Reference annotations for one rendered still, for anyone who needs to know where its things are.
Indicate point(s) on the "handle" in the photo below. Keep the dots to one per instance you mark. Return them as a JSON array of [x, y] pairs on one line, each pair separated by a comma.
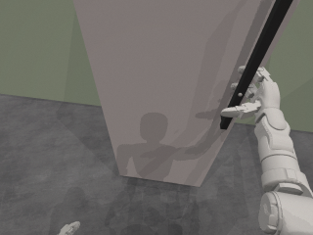
[[266, 37]]

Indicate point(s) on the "fridge door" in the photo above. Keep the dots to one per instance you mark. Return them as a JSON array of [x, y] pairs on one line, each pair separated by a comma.
[[163, 70]]

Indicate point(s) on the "robot right upper arm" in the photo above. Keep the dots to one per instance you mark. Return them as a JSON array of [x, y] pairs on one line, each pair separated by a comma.
[[286, 214]]

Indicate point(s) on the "right robot forearm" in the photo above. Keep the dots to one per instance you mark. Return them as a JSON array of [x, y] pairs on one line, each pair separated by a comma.
[[280, 169]]

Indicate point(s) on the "robot left hand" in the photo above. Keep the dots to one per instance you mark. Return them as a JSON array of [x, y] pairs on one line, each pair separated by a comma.
[[69, 229]]

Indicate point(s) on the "robot right hand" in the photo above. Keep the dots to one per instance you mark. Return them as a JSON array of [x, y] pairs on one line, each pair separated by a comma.
[[266, 96]]

